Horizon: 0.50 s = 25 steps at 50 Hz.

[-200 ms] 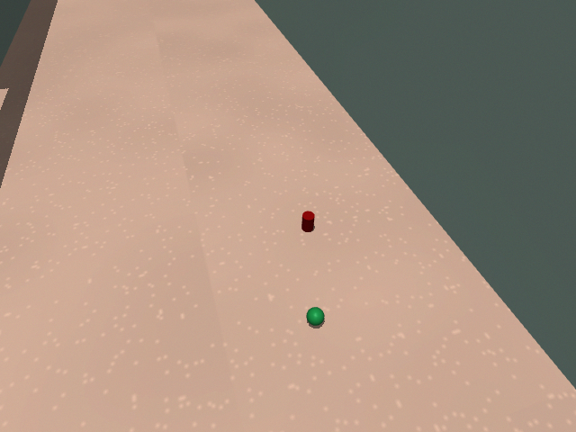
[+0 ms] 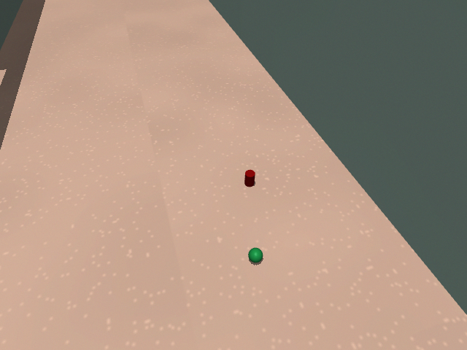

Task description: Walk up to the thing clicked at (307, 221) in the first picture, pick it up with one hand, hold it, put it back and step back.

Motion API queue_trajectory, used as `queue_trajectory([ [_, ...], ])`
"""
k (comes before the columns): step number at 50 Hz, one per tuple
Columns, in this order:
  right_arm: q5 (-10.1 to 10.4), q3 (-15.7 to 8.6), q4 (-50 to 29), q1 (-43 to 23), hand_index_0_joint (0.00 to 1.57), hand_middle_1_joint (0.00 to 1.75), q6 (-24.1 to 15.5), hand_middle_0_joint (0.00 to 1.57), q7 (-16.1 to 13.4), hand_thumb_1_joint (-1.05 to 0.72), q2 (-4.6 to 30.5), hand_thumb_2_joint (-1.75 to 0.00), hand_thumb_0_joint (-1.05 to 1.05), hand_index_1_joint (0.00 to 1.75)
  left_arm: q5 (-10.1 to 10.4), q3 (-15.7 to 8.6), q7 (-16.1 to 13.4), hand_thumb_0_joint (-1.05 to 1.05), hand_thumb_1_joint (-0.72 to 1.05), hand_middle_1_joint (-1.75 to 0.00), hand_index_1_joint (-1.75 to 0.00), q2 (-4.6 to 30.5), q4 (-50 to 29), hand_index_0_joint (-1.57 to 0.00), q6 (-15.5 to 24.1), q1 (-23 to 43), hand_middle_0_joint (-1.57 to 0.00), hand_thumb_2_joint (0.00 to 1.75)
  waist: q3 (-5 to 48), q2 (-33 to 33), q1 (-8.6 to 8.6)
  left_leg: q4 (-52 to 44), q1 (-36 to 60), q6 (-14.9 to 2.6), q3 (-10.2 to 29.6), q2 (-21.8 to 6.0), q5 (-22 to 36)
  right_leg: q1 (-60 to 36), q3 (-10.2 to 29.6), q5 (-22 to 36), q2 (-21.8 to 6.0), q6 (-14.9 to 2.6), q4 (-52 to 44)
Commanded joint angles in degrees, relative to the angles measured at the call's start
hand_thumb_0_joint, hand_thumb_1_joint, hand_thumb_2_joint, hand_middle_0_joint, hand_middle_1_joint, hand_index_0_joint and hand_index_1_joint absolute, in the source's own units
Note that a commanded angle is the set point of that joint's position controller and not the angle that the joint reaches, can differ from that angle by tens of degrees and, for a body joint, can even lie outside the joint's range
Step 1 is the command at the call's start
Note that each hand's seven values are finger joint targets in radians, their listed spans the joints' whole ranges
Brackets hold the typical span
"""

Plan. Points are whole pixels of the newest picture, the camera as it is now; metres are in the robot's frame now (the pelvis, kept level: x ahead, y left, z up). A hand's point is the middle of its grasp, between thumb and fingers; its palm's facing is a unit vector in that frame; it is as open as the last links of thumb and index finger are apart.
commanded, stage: stand
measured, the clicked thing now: (249, 178) +1.12 -0.11 -0.74
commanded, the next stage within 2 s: walk up in 0.92 s
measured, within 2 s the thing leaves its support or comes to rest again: neither
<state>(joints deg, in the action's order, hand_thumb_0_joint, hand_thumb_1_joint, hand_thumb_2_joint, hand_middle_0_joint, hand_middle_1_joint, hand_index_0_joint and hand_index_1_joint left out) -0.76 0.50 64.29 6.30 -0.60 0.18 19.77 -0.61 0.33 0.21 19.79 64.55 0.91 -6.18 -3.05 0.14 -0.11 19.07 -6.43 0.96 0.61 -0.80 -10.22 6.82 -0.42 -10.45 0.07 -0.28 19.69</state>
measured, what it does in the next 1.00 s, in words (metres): stands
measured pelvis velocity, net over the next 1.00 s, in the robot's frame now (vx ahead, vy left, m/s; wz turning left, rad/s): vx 0.00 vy -0.01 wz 0.05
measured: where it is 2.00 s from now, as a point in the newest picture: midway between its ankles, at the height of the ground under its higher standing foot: outside the picture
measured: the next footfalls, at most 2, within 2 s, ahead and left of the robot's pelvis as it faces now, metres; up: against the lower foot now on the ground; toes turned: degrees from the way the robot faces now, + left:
left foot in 1.40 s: +0.00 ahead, +0.15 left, +0.00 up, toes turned +21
right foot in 1.74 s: +0.12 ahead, -0.11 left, +0.00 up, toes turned +28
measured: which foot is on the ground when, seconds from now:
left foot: down 0.00-1.00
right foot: down 0.00-1.00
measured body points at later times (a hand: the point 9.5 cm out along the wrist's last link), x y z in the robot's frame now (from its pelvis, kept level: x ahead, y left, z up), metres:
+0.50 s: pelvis +0.01 +0.00 +0.00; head +0.01 +0.00 +0.45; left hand +0.08 +0.30 -0.13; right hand +0.08 -0.30 -0.13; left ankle +0.00 +0.13 -0.75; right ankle +0.00 -0.11 -0.75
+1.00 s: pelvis +0.00 -0.01 +0.00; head +0.03 +0.00 +0.44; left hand +0.09 +0.31 -0.13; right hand +0.09 -0.31 -0.13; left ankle +0.00 +0.13 -0.75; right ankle +0.01 -0.11 -0.75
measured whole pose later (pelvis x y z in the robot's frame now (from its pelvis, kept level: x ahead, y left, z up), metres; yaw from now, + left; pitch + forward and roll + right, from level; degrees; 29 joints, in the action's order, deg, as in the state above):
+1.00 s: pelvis +0.00 -0.01 +0.00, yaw +3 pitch -2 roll +0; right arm -0.7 -1.1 58.9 9.0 0.1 0.7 20.1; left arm -0.4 -1.6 0.6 21.2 60.1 -0.4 -4.7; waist -5.0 -0.9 0.7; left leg 22.7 -9.7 1.0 3.4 0.3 -11.6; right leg 9.5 -3.2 -13.6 -1.0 -0.5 24.6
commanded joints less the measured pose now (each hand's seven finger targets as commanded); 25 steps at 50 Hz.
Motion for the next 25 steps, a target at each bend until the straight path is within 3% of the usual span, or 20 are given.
queue_trajectory([
  [1,0.32,-2.46,-3.23,-2.53,0.2,0.3,-1.3,0.2,-0.74,-0.9,11.79,-0.9,0.0,0.3,0.17,-2.3,-0.65,0.0,0.9,-0.3,-0.3,11.91,-3.61,-0.2,1.05,2.65,-0.2,0.9,3.66,0.11,0.04,-3.17,0.1,-2.01,4.91,-6.15,5.7,-0.12,5.6,5.77,-7.09,-1.32,-3.97],
  [18,0.36,-2.31,-3.21,-2.21,0.2,0.3,-1.38,0.2,-0.86,-0.9,12.06,-0.9,0.0,0.3,0.15,-2.26,-0.61,0.0,0.9,-0.3,-0.3,12.04,-3.68,-0.2,0.97,2.21,-0.2,0.9,4.61,0.04,-0.17,-3.06,1.43,-2.13,4.78,-6.53,8.21,-0.98,5.53,8.26,-7.31,-1.3,-3.49],
  [25,0.3,-2.36,-3.16,-1.91,0.2,0.3,-1.18,0.2,-0.79,-0.9,11.98,-0.9,0.0,0.3,0.23,-2.34,-0.7,0.0,0.9,-0.3,-0.3,12.29,-3.63,-0.2,0.96,2.12,-0.2,0.9,4.38,-0.09,0.0,-3.32,1.03,-2.16,4.71,-6.4,6.75,-1.1,5.75,7.47,-7.46,-1.36,-3.86],
])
